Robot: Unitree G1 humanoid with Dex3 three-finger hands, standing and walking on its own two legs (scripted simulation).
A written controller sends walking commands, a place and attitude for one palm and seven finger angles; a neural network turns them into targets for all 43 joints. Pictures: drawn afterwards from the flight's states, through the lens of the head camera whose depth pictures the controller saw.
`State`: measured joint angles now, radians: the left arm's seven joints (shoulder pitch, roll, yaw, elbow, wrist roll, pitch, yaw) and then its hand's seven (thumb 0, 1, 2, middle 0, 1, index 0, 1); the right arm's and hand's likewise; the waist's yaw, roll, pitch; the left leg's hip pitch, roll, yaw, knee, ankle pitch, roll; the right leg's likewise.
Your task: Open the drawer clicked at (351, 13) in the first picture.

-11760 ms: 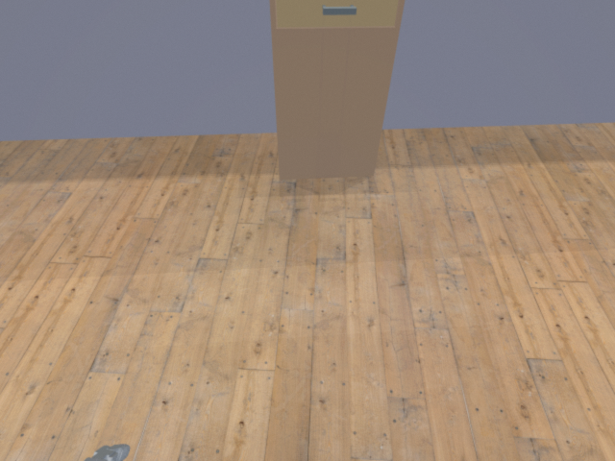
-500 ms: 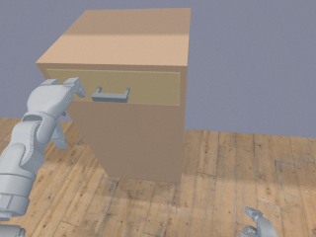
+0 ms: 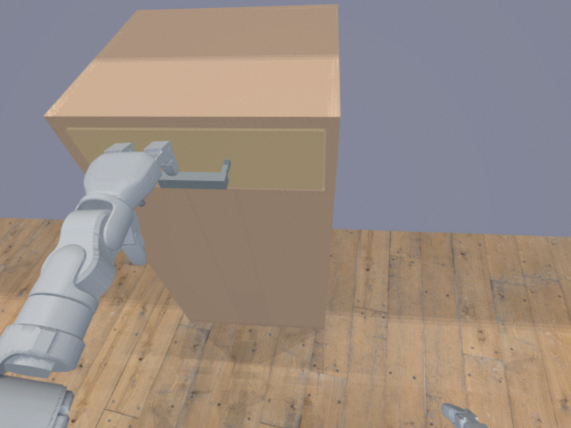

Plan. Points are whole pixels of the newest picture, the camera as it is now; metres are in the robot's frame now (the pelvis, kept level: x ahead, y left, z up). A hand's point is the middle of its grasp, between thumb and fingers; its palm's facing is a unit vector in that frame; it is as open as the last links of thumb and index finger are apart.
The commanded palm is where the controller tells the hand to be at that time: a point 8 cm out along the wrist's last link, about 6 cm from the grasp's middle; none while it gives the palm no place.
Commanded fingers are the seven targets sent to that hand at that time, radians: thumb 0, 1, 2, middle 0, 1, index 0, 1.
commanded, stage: move the hooked fingers above the handle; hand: left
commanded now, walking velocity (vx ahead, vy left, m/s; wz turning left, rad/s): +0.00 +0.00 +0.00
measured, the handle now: (196, 172) +0.52 +0.21 +0.05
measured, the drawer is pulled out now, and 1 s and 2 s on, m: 0.00 0.00 0.00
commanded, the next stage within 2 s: none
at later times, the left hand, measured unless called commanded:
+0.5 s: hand (181, 192) +0.43 +0.20 +0.08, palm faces -0.17 +0.00 -0.99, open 13.8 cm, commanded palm +0.44 +0.21 +0.16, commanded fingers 0.00 -0.50 0.30 -0.30 -1.20 -0.30 -1.20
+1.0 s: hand (169, 168) +0.46 +0.22 +0.11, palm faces -0.09 +0.03 -1.00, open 13.6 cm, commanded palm +0.45 +0.23 +0.15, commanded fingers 0.00 -0.50 0.30 -0.30 -1.20 -0.30 -1.20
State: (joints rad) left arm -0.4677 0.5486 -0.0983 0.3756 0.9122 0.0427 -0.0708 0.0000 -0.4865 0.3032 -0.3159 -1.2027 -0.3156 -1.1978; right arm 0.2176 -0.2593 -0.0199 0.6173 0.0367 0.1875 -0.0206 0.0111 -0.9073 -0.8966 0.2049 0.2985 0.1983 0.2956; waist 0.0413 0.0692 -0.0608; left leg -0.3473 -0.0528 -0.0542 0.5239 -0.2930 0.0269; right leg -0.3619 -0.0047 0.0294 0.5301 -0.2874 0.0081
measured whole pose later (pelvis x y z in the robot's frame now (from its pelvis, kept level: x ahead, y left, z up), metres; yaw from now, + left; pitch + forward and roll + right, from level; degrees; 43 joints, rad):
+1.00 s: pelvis -0.01 -0.03 +0.00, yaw -3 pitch +11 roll +1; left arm -0.82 0.63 -0.02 0.98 1.01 -0.02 0.04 0.00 -0.49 0.30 -0.35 -1.22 -0.35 -1.24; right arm 0.26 -0.25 0.01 0.64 0.06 0.17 -0.11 0.01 -0.91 -0.90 0.21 0.30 0.20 0.30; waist -0.07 0.05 -0.08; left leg -0.44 0.00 -0.02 0.54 -0.29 0.00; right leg -0.49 0.05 0.06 0.58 -0.27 -0.03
